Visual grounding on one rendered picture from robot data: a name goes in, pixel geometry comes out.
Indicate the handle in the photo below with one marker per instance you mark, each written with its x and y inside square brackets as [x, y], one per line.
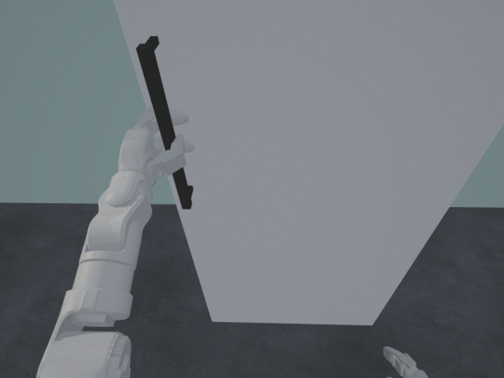
[154, 84]

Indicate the robot right hand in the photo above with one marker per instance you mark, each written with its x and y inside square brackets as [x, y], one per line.
[403, 363]

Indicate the robot left hand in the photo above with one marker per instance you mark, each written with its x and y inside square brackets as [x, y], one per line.
[139, 153]

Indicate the left robot upper arm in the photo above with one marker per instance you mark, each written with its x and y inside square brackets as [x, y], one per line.
[88, 355]

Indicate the left robot forearm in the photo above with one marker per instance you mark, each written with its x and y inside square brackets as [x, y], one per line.
[100, 293]

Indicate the fridge door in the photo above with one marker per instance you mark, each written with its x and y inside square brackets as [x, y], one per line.
[331, 137]

